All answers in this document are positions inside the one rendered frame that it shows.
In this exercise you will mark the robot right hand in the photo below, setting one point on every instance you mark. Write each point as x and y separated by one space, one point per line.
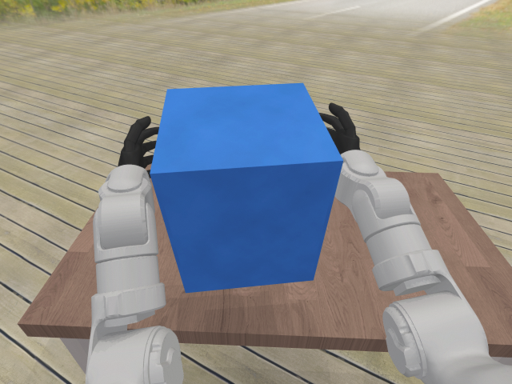
344 133

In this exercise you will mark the carton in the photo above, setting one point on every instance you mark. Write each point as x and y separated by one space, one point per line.
245 177

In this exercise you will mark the table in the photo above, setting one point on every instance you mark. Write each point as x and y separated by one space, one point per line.
341 309

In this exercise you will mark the left robot forearm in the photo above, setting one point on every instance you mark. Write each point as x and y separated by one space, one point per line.
125 248

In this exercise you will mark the right robot forearm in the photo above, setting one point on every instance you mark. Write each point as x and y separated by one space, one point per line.
403 259

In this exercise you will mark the robot left hand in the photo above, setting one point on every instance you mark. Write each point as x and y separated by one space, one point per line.
134 149

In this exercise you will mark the left robot upper arm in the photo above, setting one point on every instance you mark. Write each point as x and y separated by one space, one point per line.
148 355

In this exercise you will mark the right robot upper arm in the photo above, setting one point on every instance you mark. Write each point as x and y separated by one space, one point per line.
436 338

